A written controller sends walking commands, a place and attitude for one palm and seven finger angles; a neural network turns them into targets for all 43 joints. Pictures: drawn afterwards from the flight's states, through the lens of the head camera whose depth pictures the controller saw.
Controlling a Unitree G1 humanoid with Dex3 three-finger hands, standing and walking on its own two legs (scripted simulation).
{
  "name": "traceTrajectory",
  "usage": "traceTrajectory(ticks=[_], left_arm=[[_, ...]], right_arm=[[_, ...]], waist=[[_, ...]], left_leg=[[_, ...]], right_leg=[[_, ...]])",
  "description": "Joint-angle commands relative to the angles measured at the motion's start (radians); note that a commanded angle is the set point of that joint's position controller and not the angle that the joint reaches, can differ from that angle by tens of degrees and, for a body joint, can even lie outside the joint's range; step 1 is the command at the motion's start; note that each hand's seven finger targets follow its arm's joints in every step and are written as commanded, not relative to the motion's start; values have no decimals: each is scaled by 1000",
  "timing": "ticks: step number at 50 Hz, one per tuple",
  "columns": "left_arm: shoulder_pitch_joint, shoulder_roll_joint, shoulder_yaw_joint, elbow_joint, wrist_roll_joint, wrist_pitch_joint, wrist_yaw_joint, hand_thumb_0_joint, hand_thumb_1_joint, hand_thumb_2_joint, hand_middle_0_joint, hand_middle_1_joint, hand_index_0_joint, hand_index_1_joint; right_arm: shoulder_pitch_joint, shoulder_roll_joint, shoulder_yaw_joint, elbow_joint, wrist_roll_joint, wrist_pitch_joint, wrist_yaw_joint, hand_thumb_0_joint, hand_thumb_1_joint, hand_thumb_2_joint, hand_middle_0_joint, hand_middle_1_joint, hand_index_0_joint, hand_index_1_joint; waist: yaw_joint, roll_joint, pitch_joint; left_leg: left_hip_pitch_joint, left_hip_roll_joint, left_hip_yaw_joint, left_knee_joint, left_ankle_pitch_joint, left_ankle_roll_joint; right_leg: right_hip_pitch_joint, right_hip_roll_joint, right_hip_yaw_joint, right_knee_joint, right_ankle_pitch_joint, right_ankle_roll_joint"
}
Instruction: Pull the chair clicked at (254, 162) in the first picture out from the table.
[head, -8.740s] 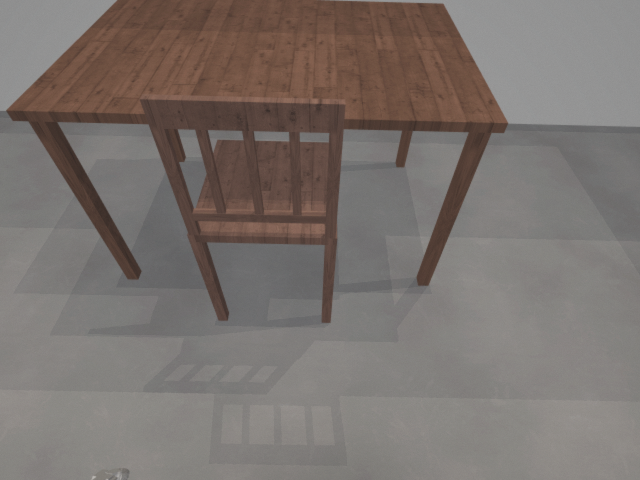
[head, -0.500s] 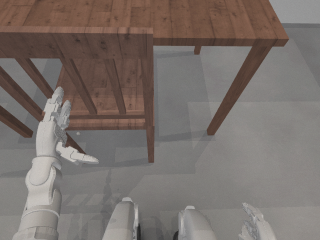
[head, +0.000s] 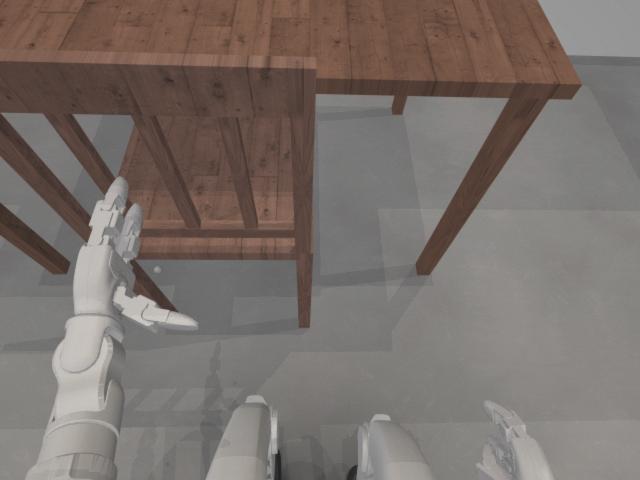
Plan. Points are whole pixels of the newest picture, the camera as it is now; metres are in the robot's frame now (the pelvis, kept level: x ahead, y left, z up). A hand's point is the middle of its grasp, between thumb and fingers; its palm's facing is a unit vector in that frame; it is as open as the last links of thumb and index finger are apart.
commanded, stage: aim the fingers beside a spindle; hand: left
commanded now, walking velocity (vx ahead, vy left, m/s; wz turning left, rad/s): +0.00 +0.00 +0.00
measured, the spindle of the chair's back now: (172, 178) +0.49 +0.23 +0.02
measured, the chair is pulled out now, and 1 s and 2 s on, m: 0.00 0.00 0.00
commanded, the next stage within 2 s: push the fingers through the gap in 0.40 s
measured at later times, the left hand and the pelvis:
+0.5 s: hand (173, 271) +0.35 +0.19 +0.03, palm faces +0.06 -1.00 -0.04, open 16.9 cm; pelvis +0.00 +0.00 +0.00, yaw +0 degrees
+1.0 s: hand (180, 235) +0.40 +0.20 +0.03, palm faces +0.09 -1.00 -0.04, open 16.9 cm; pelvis +0.00 +0.00 +0.00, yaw +0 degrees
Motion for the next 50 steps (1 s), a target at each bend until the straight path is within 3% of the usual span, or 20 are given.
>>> traceTrajectory(ticks=[1,5,6,8,10,11,13,17,20,23,26,28,31,33,37,39,42,45,48,50], left_arm=[[-250,128,-16,-242,-12,-76,-17,0,-500,300,-60,-80,-60,-80],[-218,119,-26,-250,1,-61,5,0,-500,300,-60,-80,-60,-80],[-229,113,-28,-235,1,-55,12,0,-500,300,-60,-80,-60,-80],[-208,207,71,-233,5,-58,33,0,-500,300,-60,-80,-60,-80],[-187,170,48,-241,7,-61,38,0,-500,300,-60,-80,-60,-80],[-182,188,69,-244,5,-65,42,0,-500,300,-60,-80,-60,-80],[-166,189,66,-250,9,-69,42,0,-500,300,-60,-80,-60,-80],[-175,106,-27,-244,5,-64,19,0,-500,300,-60,-80,-60,-80],[-239,92,-52,-225,6,-59,17,0,-500,300,-60,-80,-60,-80],[-233,168,22,-217,12,-66,33,0,-500,300,-60,-80,-60,-80],[-271,172,34,-208,15,-74,40,0,-500,300,-60,-80,-60,-80],[-311,218,70,-210,20,-83,44,0,-500,300,-60,-80,-60,-80],[-327,177,33,-183,20,-83,35,0,-500,300,-60,-80,-60,-80],[-331,185,35,-161,20,-74,28,0,-500,300,-60,-80,-60,-80],[-341,162,17,-113,13,-46,14,0,-500,300,-60,-80,-60,-80],[-360,192,49,-80,14,-41,16,0,-500,300,-60,-80,-60,-80],[-405,207,60,-89,22,-56,26,0,-500,300,-60,-80,-60,-80],[-461,200,50,-50,33,-71,35,0,-500,300,-60,-80,-60,-80],[-525,246,75,-25,45,-85,41,0,-500,300,-60,-80,-60,-80],[-521,228,66,4,49,-85,40,0,-500,300,-60,-80,-60,-80]], right_arm=[[26,-153,-63,-98,7,-56,-12,0,-900,-900,200,300,200,300],[28,-154,-65,-99,6,-58,-10,0,-900,-900,200,300,200,300],[27,-155,-65,-95,5,-56,-10,0,-900,-900,200,300,200,300],[26,-160,-65,-96,1,-50,-14,0,-900,-900,200,300,200,300],[15,-144,-59,-108,0,-46,-8,0,-900,-900,200,300,200,300],[14,-146,-60,-109,0,-43,-7,0,-900,-900,200,300,200,300],[17,-147,-61,-113,-1,-42,-5,0,-900,-900,200,300,200,300],[19,-143,-60,-109,5,-41,-2,0,-900,-900,200,300,200,300],[22,-150,-62,-100,7,-47,-8,0,-900,-900,200,300,200,300],[20,-157,-62,-99,4,-48,-13,0,-900,-900,200,300,200,300],[18,-147,-58,-96,0,-44,-13,0,-900,-900,200,300,200,300],[22,-148,-57,-90,-2,-44,-15,0,-900,-900,200,300,200,300],[21,-144,-56,-87,0,-46,-12,0,-900,-900,200,300,200,300],[36,-152,-60,-85,0,-45,-12,0,-900,-900,200,300,200,300],[48,-154,-62,-80,6,-38,-10,0,-900,-900,200,300,200,300],[54,-158,-63,-74,6,-34,-11,0,-900,-900,200,300,200,300],[58,-154,-63,-73,5,-29,-10,0,-900,-900,200,300,200,300],[68,-156,-63,-61,1,-25,-7,0,-900,-900,200,300,200,300],[80,-162,-63,-53,-2,-23,-8,0,-900,-900,200,300,200,300],[85,-161,-63,-53,-3,-21,-4,0,-900,-900,200,300,200,300]], waist=[[-20,59,-375],[-9,76,-384],[-18,38,-368],[13,24,-398],[18,48,-397],[20,39,-400],[18,43,-414],[-11,44,-365],[-30,29,-331],[-5,27,-355],[-5,20,-379],[-1,42,-403],[-8,71,-400],[-14,46,-426],[-20,31,-405],[-21,5,-392],[-16,29,-417],[-33,32,-391],[-31,50,-421],[-28,58,-427]], left_leg=[[381,-40,-46,-162,200,3],[424,-37,-61,-179,214,-3],[402,-39,-60,-177,193,0],[360,-44,-46,-167,198,2],[369,-49,-39,-174,210,1],[367,-47,-39,-174,214,0],[369,-46,-36,-170,235,2],[379,-43,-38,-172,216,2],[357,-42,-47,-170,158,5],[343,-45,-43,-167,158,5],[326,-49,-31,-152,184,8],[320,-49,-29,-142,190,8],[341,-49,-27,-146,186,4],[352,-46,-33,-143,213,6],[349,-46,-31,-148,216,5],[323,-45,-33,-148,202,7],[338,-45,-29,-145,228,6],[342,-44,-34,-144,220,5],[337,-44,-34,-137,213,6],[359,-43,-39,-144,224,2]], right_leg=[[90,27,47,-201,251,1],[66,27,31,-195,239,-2],[68,27,32,-202,228,2],[115,28,46,-196,243,0],[134,27,47,-198,258,-1],[137,28,44,-196,263,-1],[149,31,49,-191,287,-1],[118,29,42,-203,272,1],[76,27,41,-212,214,4],[92,28,51,-209,205,0],[128,24,64,-204,246,4],[135,26,75,-198,251,3],[119,25,70,-201,249,2],[125,28,67,-195,276,1],[125,24,63,-207,289,4],[119,25,63,-207,275,6],[130,25,67,-200,299,4],[91,27,59,-198,285,4],[94,28,67,-191,275,2],[84,28,59,-190,280,0]])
